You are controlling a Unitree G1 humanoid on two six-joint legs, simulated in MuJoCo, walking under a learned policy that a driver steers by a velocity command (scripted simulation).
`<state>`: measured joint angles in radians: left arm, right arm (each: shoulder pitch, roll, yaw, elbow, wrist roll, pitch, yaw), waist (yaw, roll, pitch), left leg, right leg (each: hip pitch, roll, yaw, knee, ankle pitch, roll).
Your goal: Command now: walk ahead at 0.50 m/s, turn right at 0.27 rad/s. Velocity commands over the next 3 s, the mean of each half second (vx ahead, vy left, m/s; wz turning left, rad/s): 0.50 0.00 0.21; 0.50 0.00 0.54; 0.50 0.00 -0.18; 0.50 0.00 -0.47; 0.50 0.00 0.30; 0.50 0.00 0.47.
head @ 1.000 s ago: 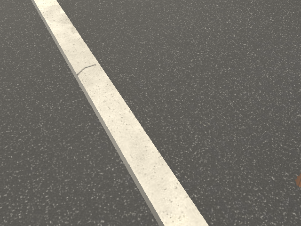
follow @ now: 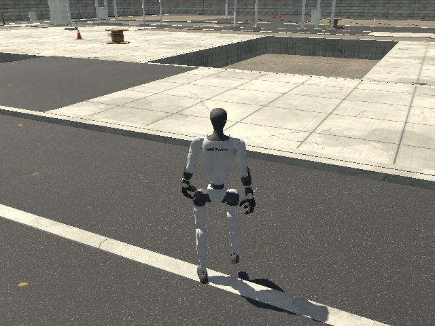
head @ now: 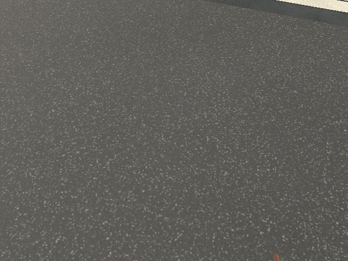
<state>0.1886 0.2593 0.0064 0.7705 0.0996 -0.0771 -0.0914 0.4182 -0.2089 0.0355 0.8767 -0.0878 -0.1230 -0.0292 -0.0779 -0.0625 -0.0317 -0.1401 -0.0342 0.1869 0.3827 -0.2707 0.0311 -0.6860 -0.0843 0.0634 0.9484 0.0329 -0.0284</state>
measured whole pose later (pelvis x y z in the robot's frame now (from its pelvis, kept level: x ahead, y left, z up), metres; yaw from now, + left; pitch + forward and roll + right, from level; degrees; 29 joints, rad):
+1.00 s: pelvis +0.53 +0.10 -0.10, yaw +28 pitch +2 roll -1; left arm 0.03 0.28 0.08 0.79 0.01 -0.09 0.01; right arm 0.34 -0.24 -0.08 0.77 0.02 -0.05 -0.01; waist -0.05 -0.03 0.02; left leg -0.17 -0.10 -0.09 0.33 -0.18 0.10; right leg -0.67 -0.08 0.09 0.77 -0.05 0.04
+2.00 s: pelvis +1.07 +0.30 -0.10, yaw +3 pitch +1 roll +1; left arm 0.19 0.31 0.08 0.69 -0.01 -0.03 0.00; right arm 0.31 -0.26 -0.07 0.82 0.00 -0.10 0.02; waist -0.06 -0.05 0.02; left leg -0.15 -0.04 0.05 0.31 -0.18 0.04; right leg -0.62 -0.08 0.07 0.95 -0.24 0.00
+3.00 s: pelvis +1.55 +0.44 -0.10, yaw +31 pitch +1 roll +0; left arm 0.12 0.31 0.06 0.74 0.00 -0.09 0.00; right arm 0.30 -0.27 -0.05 0.74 0.00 -0.06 0.01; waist -0.04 -0.04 0.04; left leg -0.15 -0.10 -0.04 0.30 -0.18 0.10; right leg -0.68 -0.12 0.05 0.86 -0.07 0.04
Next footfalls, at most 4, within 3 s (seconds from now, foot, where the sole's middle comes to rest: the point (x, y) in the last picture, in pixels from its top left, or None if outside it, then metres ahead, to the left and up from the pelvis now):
0.24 right None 0.31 -0.15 -0.88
0.70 left None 0.52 0.17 -0.88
1.24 right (137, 196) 0.88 0.14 -0.88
1.74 left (84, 164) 1.09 0.41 -0.88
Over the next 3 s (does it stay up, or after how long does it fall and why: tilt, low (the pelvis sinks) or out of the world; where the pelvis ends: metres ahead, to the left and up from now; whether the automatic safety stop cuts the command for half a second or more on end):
stays up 1.55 0.44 -0.10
